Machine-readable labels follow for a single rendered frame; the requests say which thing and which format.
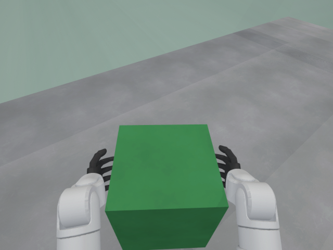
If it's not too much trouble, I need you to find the robot left forearm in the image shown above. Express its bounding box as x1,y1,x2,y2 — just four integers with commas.
56,173,107,250

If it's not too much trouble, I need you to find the robot right forearm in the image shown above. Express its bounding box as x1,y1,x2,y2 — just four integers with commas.
225,169,282,250

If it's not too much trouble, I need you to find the robot right hand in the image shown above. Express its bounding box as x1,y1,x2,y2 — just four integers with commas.
215,145,241,188

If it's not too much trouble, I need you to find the carton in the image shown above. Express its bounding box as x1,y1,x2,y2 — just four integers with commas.
105,124,229,250

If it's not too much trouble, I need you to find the robot left hand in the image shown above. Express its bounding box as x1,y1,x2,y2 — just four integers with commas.
87,149,114,191

